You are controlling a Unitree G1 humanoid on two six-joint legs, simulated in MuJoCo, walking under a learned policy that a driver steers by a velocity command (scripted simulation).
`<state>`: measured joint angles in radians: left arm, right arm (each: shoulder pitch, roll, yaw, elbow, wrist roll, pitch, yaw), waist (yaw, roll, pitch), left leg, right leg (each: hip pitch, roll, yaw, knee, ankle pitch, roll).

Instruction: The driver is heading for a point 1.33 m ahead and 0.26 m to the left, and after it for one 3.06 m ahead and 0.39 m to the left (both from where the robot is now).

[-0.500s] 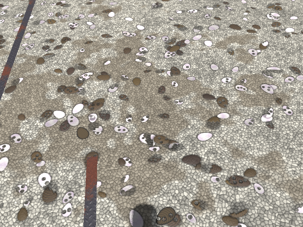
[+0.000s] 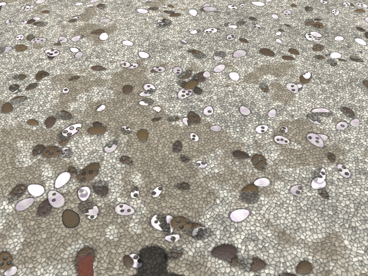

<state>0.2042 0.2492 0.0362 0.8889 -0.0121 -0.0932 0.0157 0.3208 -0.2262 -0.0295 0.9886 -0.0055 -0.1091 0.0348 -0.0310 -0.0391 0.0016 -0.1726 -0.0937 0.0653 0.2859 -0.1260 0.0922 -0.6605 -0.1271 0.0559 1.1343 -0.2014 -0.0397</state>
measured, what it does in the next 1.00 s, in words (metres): walks ahead, turning left: right foot, then left foot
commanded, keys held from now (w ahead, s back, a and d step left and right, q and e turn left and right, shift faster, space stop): w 0.26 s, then w+q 0.60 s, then q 0.14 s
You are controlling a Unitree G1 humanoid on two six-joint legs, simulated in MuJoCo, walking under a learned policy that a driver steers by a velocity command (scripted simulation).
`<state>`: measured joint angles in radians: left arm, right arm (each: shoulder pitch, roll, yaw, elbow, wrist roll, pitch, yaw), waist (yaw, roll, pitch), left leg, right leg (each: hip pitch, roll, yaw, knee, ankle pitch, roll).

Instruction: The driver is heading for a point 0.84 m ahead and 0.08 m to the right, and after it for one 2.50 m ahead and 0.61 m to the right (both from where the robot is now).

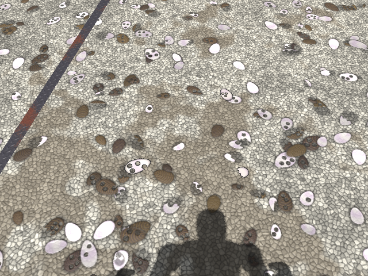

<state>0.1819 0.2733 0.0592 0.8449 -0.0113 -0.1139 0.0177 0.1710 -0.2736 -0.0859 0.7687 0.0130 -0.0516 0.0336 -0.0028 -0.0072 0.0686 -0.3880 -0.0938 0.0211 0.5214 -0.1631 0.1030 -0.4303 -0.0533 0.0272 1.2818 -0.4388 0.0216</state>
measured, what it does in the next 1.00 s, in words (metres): walks ahead: right foot, then left foot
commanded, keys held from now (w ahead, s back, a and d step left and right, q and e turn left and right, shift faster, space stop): q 0.08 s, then no key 0.56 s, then e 0.36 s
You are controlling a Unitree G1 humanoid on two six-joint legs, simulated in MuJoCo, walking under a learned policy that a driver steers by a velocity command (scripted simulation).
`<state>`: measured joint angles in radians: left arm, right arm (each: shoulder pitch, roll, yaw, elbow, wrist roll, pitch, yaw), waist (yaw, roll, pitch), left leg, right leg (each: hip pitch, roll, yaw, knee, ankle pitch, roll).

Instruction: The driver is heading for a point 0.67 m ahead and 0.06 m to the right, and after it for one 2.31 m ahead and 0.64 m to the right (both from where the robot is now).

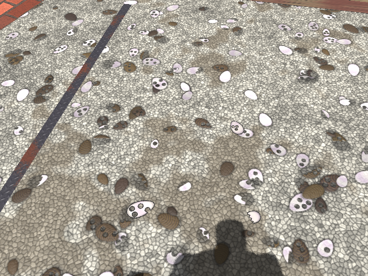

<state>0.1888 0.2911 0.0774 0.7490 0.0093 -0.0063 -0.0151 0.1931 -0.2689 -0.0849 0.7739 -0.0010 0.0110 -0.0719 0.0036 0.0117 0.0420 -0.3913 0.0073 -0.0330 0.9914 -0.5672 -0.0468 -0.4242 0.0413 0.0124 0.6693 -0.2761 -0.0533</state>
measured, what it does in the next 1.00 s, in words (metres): steps on the spot: left foot, then right foot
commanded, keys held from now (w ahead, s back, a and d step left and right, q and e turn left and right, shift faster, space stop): e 0.34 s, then no key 0.02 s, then w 0.24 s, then no key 0.20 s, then q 0.20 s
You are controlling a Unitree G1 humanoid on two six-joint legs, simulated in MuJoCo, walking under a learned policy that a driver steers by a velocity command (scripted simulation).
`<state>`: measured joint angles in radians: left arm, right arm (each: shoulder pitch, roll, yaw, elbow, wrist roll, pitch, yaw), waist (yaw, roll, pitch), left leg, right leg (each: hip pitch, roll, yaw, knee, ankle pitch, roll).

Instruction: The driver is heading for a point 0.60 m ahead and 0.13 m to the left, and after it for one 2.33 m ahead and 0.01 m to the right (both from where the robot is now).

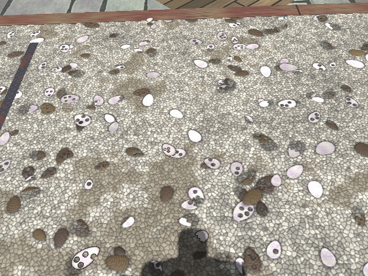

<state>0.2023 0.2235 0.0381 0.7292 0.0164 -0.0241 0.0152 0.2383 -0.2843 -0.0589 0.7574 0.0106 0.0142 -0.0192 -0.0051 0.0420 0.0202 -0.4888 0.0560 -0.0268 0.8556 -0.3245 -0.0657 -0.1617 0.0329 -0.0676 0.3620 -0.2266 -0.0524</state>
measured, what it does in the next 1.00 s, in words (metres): walks ahead, turning left: left foot, then right foot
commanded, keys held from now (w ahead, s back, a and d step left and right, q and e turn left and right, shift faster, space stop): q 0.34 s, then w+q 0.16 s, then w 0.50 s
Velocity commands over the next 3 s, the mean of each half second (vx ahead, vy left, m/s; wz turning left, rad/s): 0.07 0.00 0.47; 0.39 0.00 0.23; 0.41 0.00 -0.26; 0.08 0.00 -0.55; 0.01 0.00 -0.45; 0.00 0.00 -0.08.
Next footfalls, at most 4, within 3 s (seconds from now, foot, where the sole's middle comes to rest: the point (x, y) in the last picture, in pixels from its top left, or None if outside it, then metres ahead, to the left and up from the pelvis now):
0.22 left None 0.08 0.14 -0.78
0.70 right None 0.22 -0.06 -0.78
1.16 left None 0.42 0.30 -0.78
1.64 right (164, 226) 0.68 0.13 -0.78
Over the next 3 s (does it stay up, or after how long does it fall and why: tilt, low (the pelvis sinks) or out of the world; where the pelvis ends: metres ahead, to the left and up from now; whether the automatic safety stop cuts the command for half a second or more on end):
stays up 0.57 0.21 -0.01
